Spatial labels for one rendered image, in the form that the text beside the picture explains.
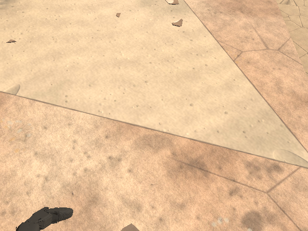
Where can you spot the left robot hand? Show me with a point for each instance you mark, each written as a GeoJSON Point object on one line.
{"type": "Point", "coordinates": [44, 217]}

